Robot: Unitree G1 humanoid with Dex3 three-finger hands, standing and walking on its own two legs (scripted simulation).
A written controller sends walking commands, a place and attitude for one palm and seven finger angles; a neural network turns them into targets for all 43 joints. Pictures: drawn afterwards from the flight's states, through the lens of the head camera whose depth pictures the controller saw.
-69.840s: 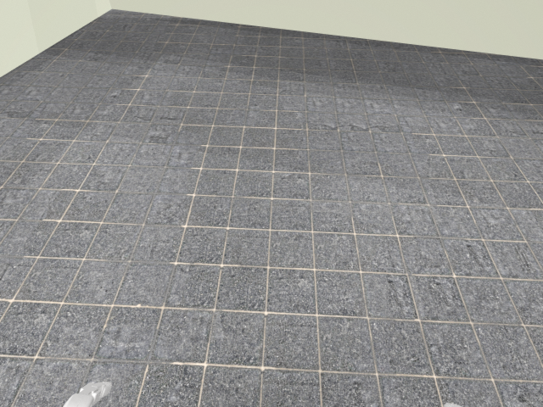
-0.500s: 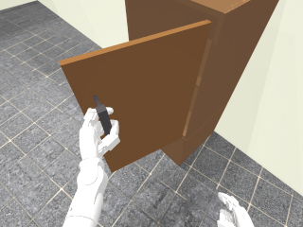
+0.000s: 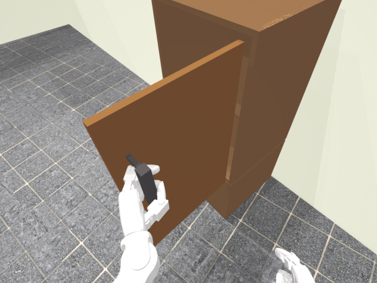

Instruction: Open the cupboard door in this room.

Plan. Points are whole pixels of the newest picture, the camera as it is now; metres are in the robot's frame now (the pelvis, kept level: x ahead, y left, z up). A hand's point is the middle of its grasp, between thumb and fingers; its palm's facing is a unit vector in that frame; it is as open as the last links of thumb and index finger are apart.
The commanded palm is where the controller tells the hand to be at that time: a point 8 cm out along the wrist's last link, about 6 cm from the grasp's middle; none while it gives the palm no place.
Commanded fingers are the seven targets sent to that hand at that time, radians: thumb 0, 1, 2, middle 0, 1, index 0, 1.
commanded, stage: open thumb and fingers to let go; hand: left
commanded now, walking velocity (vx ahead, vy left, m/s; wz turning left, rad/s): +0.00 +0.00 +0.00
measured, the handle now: (142, 181) +0.32 +0.10 +0.07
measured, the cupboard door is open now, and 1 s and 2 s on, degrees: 93 88 93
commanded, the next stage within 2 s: slide the hand sideways off the handle in 0.84 s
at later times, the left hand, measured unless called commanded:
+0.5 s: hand (155, 201) +0.27 +0.07 +0.07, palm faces +0.33 -0.94 -0.01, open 11.7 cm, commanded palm +0.23 +0.12 +0.06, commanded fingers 0.00 -0.50 0.30 -0.28 -1.05 -0.28 -1.05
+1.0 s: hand (152, 199) +0.28 +0.08 +0.06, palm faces +0.21 -0.98 -0.02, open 15.4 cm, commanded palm +0.24 +0.12 +0.06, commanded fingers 0.00 -0.50 0.30 -0.15 -0.30 -0.15 -0.30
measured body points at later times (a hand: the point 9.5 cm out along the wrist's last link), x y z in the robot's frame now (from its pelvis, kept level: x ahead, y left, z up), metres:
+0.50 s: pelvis -0.02 +0.00 -0.01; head +0.00 -0.03 +0.44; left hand +0.25 +0.12 +0.07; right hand +0.17 -0.21 -0.10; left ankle -0.01 +0.14 -0.70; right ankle -0.02 -0.05 -0.70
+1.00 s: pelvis -0.03 +0.04 -0.01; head -0.01 +0.02 +0.44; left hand +0.26 +0.13 +0.07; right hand +0.15 -0.17 -0.10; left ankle -0.01 +0.14 -0.70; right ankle -0.01 -0.05 -0.70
